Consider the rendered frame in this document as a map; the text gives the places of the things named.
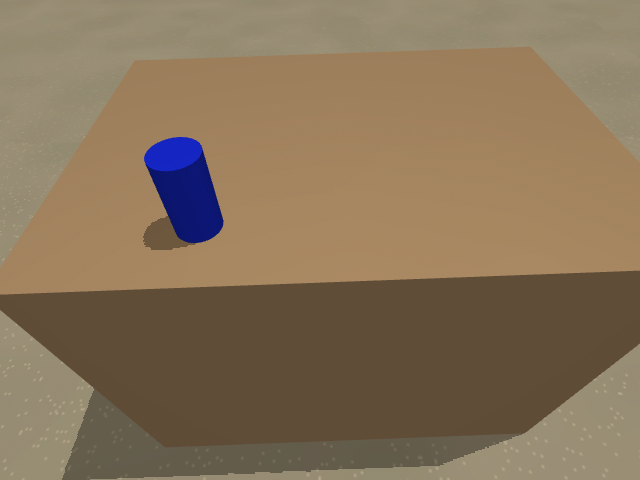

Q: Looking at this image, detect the can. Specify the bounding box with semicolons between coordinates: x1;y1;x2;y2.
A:
144;137;223;243

